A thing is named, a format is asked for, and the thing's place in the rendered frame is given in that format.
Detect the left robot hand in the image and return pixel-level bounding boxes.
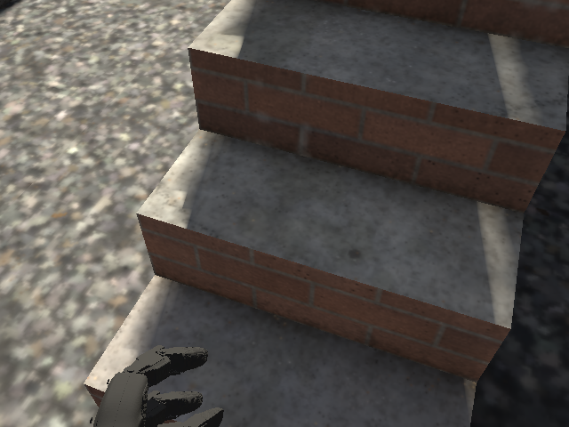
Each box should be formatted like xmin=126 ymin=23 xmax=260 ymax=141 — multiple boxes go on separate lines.
xmin=90 ymin=345 xmax=224 ymax=427

